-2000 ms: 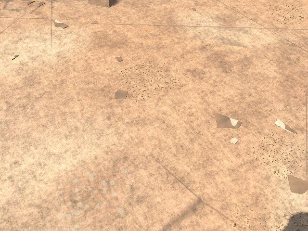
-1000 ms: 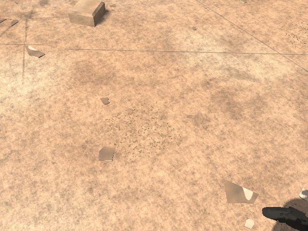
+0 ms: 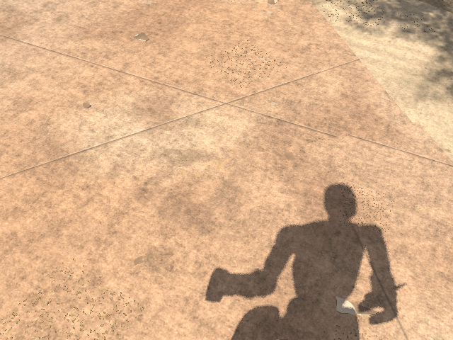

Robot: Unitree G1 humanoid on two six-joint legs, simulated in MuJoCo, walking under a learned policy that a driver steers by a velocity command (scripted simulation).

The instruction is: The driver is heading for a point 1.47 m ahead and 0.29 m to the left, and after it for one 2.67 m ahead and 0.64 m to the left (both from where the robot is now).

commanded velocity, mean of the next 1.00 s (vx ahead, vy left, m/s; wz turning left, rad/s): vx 0.00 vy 0.00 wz -0.03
